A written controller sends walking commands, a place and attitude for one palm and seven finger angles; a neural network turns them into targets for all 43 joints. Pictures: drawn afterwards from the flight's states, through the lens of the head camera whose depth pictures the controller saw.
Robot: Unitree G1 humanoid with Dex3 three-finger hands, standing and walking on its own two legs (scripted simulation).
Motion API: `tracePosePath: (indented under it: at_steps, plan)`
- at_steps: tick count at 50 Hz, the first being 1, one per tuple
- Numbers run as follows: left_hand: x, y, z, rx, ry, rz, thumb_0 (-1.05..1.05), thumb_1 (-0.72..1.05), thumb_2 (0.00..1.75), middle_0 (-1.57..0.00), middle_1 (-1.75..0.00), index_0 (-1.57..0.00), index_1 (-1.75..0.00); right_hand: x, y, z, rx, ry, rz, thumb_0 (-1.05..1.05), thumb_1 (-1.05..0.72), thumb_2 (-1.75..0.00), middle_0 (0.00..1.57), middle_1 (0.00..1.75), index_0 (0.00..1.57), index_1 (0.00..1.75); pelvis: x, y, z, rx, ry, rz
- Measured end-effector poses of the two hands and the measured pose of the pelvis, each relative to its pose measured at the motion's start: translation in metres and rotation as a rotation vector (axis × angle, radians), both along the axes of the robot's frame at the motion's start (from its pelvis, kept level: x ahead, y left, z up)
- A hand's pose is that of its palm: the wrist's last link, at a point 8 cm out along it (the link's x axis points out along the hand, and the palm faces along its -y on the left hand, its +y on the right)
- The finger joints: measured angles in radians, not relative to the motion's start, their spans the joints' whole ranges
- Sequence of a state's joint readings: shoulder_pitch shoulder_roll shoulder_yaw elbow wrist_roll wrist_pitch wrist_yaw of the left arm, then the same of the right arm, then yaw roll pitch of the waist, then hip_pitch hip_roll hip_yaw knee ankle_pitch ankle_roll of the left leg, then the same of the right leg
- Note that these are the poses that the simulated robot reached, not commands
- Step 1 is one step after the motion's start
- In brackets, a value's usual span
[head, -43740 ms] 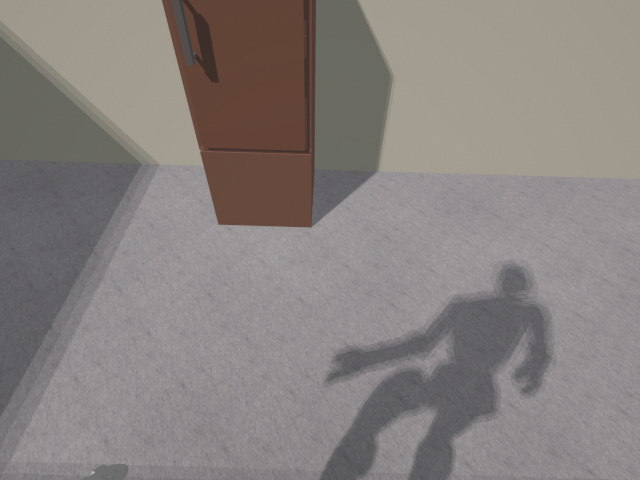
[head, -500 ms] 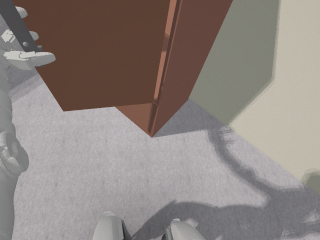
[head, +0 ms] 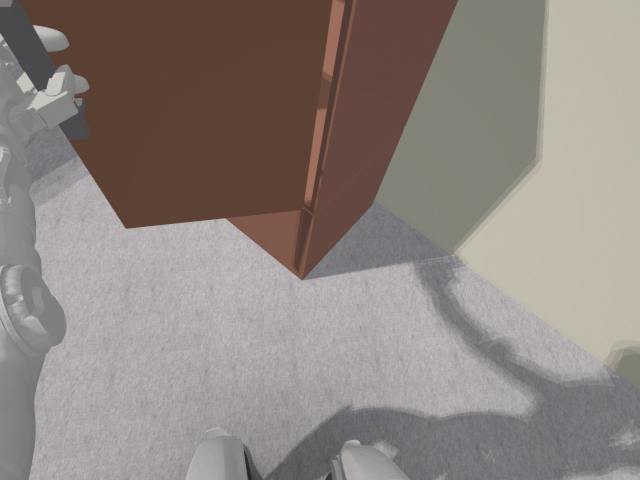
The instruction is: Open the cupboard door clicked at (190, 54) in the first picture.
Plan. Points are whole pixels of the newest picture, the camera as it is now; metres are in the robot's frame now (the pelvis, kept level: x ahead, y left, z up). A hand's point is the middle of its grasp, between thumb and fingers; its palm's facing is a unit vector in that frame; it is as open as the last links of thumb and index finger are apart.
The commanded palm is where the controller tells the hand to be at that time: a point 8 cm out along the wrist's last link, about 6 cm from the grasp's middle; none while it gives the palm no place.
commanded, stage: pull the door open along its arc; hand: left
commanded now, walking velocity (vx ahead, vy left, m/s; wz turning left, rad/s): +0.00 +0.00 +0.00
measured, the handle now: (48, 65) +0.59 +0.25 +0.12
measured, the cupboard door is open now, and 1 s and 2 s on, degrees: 50 83 97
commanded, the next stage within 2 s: open thumb and fingers to let go in 1.24 s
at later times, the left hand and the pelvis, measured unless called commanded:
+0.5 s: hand (69, 129) +0.49 +0.22 +0.12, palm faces +0.06 -1.00 -0.01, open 5.9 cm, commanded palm +0.42 +0.27 +0.12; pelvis +0.02 -0.01 +0.01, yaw -1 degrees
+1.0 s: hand (153, 214) +0.38 +0.13 +0.13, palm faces +0.48 -0.88 +0.02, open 6.1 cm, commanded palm +0.31 +0.17 +0.12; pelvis +0.02 -0.04 +0.03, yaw +3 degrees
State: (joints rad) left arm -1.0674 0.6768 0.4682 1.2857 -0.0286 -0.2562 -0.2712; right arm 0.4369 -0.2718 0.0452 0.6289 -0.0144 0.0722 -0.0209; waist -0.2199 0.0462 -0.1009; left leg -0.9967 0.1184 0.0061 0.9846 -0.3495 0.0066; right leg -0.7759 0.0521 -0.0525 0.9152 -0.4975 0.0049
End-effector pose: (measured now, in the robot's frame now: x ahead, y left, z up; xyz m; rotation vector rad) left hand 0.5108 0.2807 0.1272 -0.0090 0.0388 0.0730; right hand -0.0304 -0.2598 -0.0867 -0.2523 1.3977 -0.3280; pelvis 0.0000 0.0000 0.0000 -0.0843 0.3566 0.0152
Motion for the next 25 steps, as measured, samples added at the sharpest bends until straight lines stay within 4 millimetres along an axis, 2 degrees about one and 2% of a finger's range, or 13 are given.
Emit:
tracePosePath:
  at_steps: [8, 16, 21, 25]
  plan:
    - [-0.001, -0.002, 0.000, 0.007, -0.002, 0.018, -0.01, 0.71, 0.84, -0.35, -1.35, -0.37, -1.35, -0.008, -0.001, -0.002, 0.005, 0.012, -0.006, 0.00, -0.91, -0.90, 0.20, 0.30, 0.20, 0.30, -0.004, -0.002, -0.001, 0.001, 0.002, -0.002]
    - [-0.010, -0.004, -0.001, 0.019, -0.018, 0.017, -0.02, 0.72, 0.80, -0.35, -1.35, -0.34, -1.35, -0.010, -0.002, -0.001, 0.022, 0.030, -0.023, 0.00, -0.91, -0.90, 0.20, 0.30, 0.20, 0.30, 0.002, -0.003, 0.003, 0.012, -0.008, -0.012]
    - [-0.026, -0.007, -0.002, 0.015, -0.034, 0.007, -0.02, 0.72, 0.77, -0.34, -1.34, -0.34, -1.35, 0.007, -0.004, 0.000, 0.038, -0.008, -0.026, 0.00, -0.91, -0.90, 0.20, 0.30, 0.20, 0.30, 0.010, -0.004, 0.008, 0.023, -0.032, -0.019]
    - [-0.045, -0.012, -0.003, 0.019, -0.047, -0.011, -0.02, 0.72, 0.76, -0.34, -1.34, -0.33, -1.34, 0.034, -0.007, 0.001, 0.050, -0.087, -0.019, 0.01, -0.91, -0.90, 0.20, 0.30, 0.20, 0.30, 0.016, -0.005, 0.013, 0.033, -0.059, -0.025]
